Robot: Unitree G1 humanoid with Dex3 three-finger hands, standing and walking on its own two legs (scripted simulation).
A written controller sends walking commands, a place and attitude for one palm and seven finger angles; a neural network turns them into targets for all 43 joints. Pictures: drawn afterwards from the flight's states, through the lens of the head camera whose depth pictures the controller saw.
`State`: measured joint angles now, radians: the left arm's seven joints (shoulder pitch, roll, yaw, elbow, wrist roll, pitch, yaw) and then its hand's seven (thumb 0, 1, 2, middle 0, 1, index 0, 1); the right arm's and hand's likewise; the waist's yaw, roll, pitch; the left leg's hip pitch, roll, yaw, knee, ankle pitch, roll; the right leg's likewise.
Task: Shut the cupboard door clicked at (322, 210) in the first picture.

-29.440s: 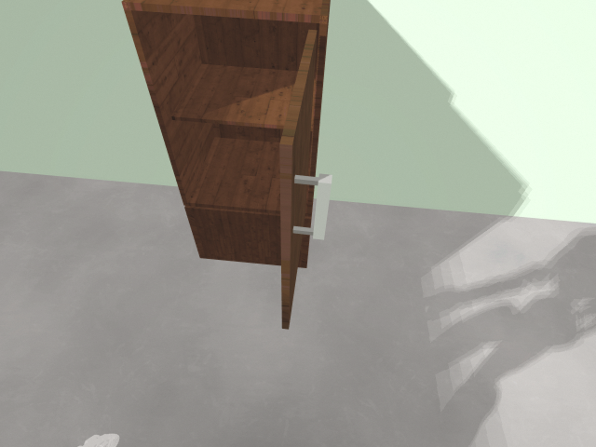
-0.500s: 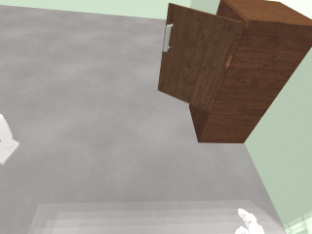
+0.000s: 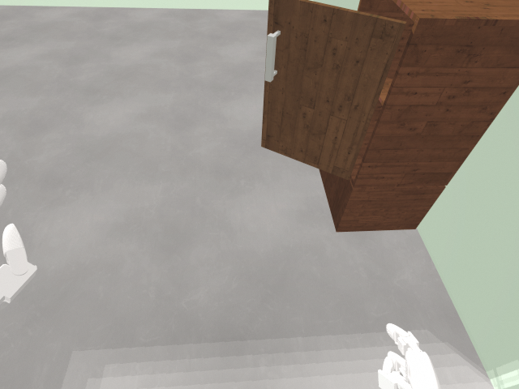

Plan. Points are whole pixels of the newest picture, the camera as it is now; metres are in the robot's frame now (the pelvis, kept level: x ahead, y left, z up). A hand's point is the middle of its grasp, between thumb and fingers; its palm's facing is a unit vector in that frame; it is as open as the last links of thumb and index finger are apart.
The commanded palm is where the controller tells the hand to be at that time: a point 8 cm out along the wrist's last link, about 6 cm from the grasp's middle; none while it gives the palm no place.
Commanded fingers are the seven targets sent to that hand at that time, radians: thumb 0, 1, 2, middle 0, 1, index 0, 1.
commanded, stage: stop stepping back and stand still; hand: left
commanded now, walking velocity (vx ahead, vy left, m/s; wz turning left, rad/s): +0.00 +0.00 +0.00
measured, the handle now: (273, 56) +1.09 -0.01 +0.00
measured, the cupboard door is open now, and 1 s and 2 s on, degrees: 57 57 57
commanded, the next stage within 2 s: let the arm hang, fingers relaxed in 0.10 s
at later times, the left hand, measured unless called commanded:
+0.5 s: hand out of the picture +0.02 +0.19 -0.16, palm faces +0.01 -0.98 -0.18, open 7.2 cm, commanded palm none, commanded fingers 0.00 0.90 0.90 -0.20 -0.30 -0.20 -0.30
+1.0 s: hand out of the picture -0.08 +0.19 -0.17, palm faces +0.03 -0.98 -0.17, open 7.4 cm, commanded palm none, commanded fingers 0.00 0.90 0.90 -0.20 -0.30 -0.20 -0.30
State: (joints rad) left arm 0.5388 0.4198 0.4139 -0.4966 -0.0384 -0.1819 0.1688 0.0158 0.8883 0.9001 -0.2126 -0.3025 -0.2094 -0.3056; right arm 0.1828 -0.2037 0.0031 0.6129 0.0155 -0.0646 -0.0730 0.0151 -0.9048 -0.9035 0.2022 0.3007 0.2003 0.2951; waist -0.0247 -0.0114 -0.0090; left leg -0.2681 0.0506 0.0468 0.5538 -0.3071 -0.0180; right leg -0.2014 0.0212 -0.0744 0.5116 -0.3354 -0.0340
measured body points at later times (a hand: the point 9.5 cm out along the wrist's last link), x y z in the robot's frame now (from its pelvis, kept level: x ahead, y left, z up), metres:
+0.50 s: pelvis -0.04 +0.02 +0.00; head -0.03 +0.02 +0.45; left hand +0.02 +0.24 -0.15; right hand +0.05 -0.23 -0.13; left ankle -0.01 +0.13 -0.73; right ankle -0.04 -0.09 -0.73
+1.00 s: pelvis -0.05 +0.03 +0.01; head -0.04 +0.03 +0.46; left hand -0.08 +0.24 -0.15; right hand -0.08 -0.17 -0.15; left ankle -0.01 +0.13 -0.73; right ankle -0.04 -0.09 -0.73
